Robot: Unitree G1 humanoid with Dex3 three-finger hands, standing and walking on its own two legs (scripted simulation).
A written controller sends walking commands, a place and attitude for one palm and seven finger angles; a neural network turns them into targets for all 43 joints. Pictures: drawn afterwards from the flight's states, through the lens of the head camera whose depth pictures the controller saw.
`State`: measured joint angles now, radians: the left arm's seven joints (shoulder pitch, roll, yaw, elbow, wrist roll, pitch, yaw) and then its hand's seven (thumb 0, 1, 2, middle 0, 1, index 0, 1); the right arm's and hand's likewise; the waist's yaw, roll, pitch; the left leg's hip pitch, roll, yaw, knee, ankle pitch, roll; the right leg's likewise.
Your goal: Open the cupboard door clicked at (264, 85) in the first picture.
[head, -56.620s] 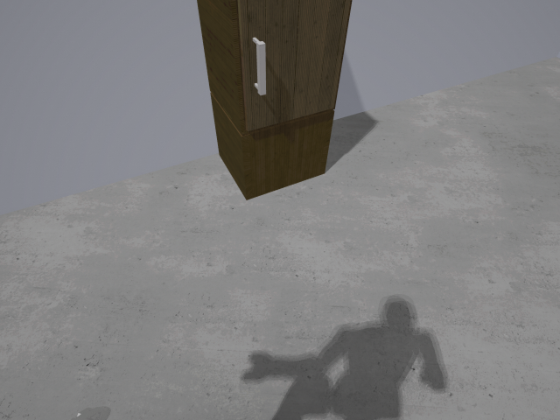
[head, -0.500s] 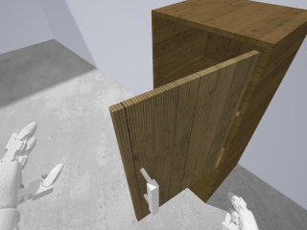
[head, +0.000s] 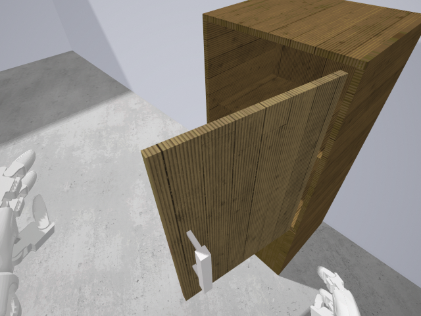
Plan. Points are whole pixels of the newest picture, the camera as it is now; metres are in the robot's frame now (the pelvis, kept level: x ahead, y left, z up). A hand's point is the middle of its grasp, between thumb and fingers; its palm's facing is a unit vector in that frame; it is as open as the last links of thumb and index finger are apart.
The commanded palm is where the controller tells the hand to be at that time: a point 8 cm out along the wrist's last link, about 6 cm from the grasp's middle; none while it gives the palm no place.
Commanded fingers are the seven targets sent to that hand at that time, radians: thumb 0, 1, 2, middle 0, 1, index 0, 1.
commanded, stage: step back with the hand held close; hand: left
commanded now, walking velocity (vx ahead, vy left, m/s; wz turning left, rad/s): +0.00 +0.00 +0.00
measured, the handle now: (199, 262) +0.25 +0.07 -0.07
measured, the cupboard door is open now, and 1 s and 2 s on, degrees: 79 79 79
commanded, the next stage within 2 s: stop stepping back and stand still in 1.28 s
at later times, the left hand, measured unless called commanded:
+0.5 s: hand (50, 232) +0.18 +0.26 +0.15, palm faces +0.33 -0.79 -0.51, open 7.4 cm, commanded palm +0.12 +0.30 +0.18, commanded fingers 0.00 0.90 0.90 -0.20 -0.30 -0.20 -0.30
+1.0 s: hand out of the picture +0.07 +0.29 +0.16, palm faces +0.50 -0.70 -0.51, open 7.4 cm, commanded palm +0.00 +0.32 +0.18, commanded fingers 0.00 0.90 0.90 -0.20 -0.30 -0.20 -0.30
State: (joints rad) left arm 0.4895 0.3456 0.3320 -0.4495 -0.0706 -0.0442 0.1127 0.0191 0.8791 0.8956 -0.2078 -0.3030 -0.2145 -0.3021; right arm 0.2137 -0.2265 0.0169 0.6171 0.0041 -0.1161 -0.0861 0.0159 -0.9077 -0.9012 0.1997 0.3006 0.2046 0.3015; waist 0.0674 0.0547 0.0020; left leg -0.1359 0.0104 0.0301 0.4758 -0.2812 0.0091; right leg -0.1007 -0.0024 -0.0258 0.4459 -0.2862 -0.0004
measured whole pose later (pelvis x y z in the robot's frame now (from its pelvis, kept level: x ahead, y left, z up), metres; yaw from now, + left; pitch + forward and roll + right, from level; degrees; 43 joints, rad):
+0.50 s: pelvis -0.03 +0.01 +0.00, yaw -2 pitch +0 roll +0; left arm 0.56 0.43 0.39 -0.48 -0.05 -0.13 0.12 0.02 0.89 0.90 -0.21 -0.30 -0.22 -0.30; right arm 0.17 -0.24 -0.02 0.54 0.01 0.01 -0.09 0.01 -0.91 -0.90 0.20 0.30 0.20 0.30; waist -0.01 0.02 0.03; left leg -0.25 0.01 0.06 0.47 -0.22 0.02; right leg -0.23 0.00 0.00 0.46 -0.22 0.01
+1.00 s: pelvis -0.11 +0.01 -0.02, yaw +6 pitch +0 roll -2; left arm 0.53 0.43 0.47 -0.52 -0.01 -0.21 0.15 0.02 0.88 0.90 -0.21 -0.30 -0.22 -0.30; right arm 0.25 -0.20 0.00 0.58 -0.01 -0.09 -0.08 0.02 -0.91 -0.90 0.20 0.30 0.21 0.30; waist -0.02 0.02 0.03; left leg -0.47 0.02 0.03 0.61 -0.15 0.05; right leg -0.28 0.07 0.04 0.65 -0.36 0.01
